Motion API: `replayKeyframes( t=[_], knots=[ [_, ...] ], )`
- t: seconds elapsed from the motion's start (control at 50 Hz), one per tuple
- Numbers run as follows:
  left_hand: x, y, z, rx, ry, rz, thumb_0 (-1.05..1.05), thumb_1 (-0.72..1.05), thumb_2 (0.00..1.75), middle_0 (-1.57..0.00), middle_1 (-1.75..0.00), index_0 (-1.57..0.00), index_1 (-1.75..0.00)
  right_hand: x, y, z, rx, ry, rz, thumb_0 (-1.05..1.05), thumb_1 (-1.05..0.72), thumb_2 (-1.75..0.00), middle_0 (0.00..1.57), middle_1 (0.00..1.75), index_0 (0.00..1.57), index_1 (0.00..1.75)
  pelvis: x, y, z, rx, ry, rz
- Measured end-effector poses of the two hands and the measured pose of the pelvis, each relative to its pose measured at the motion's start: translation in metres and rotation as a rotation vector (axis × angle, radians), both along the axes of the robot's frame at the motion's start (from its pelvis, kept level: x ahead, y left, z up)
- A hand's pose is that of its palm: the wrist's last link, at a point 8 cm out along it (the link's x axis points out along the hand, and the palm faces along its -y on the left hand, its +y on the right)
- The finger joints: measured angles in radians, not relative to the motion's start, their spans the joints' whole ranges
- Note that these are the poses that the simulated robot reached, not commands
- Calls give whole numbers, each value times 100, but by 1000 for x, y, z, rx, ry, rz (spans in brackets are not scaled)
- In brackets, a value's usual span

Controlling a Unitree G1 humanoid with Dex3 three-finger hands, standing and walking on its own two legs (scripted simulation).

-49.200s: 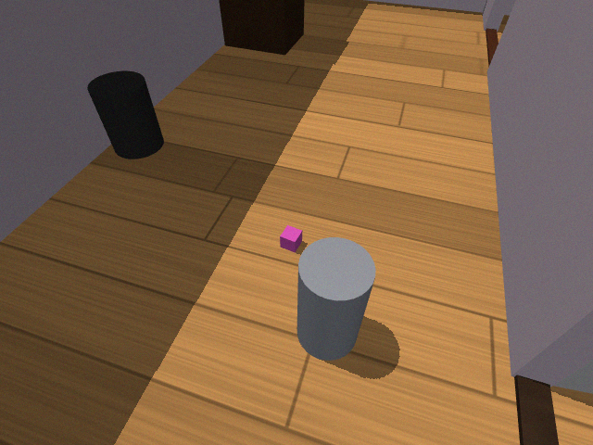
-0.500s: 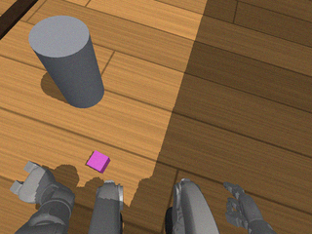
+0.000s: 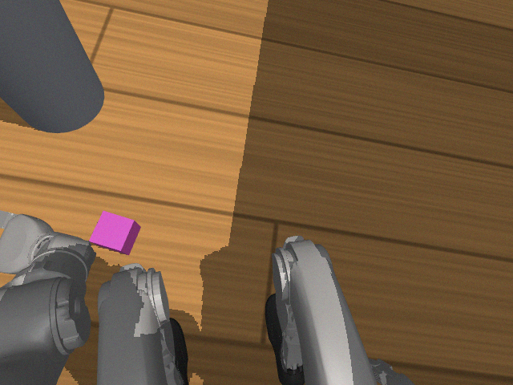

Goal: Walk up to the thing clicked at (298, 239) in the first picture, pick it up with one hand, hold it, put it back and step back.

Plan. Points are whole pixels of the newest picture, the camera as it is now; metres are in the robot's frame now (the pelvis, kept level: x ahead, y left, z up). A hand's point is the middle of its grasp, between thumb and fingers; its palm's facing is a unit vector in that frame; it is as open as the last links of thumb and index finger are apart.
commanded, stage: rise first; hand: left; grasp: from above
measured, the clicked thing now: (116, 233) +0.44 +0.24 -0.36
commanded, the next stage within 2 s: none
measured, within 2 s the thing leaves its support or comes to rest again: neither
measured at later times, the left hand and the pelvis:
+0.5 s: hand (74, 240) +0.40 +0.27 -0.23, palm faces -0.12 -0.45 -0.89, open 13.8 cm; pelvis +0.01 -0.01 -0.04, yaw -1 degrees
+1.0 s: hand (79, 232) +0.42 +0.27 -0.24, palm faces -0.09 -0.44 -0.89, open 13.9 cm; pelvis +0.00 +0.00 -0.06, yaw -2 degrees
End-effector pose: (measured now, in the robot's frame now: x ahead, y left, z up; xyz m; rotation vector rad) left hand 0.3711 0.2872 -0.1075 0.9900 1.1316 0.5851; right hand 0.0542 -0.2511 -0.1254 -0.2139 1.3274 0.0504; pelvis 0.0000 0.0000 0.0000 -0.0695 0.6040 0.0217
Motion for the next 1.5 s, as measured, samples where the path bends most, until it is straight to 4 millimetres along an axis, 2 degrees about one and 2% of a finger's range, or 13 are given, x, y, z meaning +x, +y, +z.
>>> replayKeyframes(
  t=[0.12,0.28,0.42,0.54,0.72,1.0,1.26,1.5],
  knots=[
    [5,2,-10,18,41,3,0,-48,100,-11,-101,-10,-101,4,1,-10,18,-3,23,1,-89,-89,20,30,20,30,3,1,-11,2,10,1],
    [14,-2,-31,29,37,41,0,-47,99,-11,-102,-10,-102,7,-18,-20,9,21,90,1,-89,-89,20,30,20,30,3,-4,-26,7,3,-1],
    [25,-8,-54,10,38,44,0,-47,99,-11,-103,-11,-103,-5,-33,-26,-7,80,92,1,-90,-89,20,30,20,30,4,-6,-39,1,-1,-9],
    [33,-6,-64,31,39,21,0,-49,100,-11,-103,-10,-103,-22,-33,-30,7,139,72,1,-90,-89,20,30,20,30,6,-6,-46,-2,-5,-15],
    [36,-7,-71,32,34,38,0,-50,101,-11,-102,-9,-103,-41,-22,-35,49,191,52,1,-90,-89,20,30,20,30,7,-6,-51,-10,-12,-21],
    [45,-8,-77,34,23,31,0,-50,100,-11,-102,-9,-103,-47,-20,-35,56,195,79,0,-90,-89,20,30,20,30,4,-4,-59,-28,-40,-25],
    [52,-15,-88,23,18,46,0,-50,99,-11,-103,-9,-103,-56,-22,-29,64,228,91,0,-91,-89,20,30,20,30,3,-3,-61,-43,-48,-27],
    [59,-18,-90,35,11,38,0,-51,98,-10,-103,-9,-103,-63,-16,-26,92,251,79,0,-91,-89,20,30,20,30,4,-2,-61,-50,-56,-29]
  ],
)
